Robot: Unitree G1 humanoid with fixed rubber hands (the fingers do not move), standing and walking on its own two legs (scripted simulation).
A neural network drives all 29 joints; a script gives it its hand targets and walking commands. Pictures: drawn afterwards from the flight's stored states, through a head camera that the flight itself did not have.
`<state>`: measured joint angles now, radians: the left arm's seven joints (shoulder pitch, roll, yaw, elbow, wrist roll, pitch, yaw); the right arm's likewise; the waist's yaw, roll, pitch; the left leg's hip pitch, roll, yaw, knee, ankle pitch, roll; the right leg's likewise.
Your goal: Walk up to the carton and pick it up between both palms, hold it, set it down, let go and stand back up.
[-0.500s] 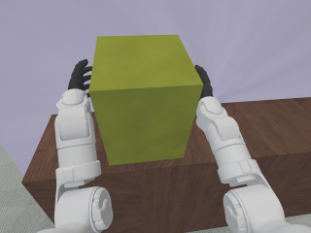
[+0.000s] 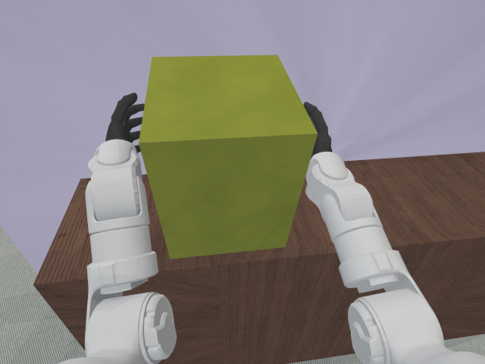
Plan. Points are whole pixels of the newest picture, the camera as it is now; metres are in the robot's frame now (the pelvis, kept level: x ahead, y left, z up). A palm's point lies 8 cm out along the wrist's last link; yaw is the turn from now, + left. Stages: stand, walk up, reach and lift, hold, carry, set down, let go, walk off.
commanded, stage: hold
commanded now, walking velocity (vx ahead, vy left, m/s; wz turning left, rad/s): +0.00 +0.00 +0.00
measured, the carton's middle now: (223, 158) +0.38 +0.01 +0.19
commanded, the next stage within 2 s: none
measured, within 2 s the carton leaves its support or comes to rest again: neither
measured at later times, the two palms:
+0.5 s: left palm (123, 146) +0.36 +0.16 +0.24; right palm (317, 153) +0.35 -0.14 +0.22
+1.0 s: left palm (122, 146) +0.36 +0.16 +0.24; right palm (316, 153) +0.35 -0.14 +0.21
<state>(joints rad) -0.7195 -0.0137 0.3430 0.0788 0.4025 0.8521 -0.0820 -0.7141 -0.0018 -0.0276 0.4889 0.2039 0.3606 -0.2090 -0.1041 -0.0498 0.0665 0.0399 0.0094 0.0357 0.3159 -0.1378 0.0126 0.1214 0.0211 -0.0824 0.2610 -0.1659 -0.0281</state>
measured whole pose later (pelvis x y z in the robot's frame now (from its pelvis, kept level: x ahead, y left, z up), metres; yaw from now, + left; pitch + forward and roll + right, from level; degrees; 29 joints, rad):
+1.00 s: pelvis +0.00 +0.00 +0.00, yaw +0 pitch -13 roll -1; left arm -0.72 -0.02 0.34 0.07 0.41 0.85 -0.08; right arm -0.71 0.00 -0.03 0.49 0.20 0.35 -0.21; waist -0.10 -0.05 0.07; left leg 0.04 0.01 0.04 0.31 -0.14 0.01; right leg 0.13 0.02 -0.08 0.26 -0.17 -0.03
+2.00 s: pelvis +0.00 +0.00 +0.00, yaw +0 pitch -13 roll -1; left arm -0.72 -0.02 0.34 0.07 0.41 0.85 -0.09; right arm -0.71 0.00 -0.03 0.49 0.19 0.35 -0.21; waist -0.10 -0.05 0.08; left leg 0.05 0.01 0.04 0.31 -0.14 0.01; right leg 0.13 0.02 -0.08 0.26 -0.17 -0.03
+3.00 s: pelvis +0.00 +0.00 +0.00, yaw +0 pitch -13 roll -1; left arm -0.72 -0.02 0.34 0.08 0.42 0.85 -0.09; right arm -0.71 0.01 -0.03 0.50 0.18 0.34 -0.21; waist -0.10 -0.05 0.08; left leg 0.05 0.01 0.04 0.31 -0.13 0.01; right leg 0.13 0.02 -0.09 0.26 -0.16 -0.03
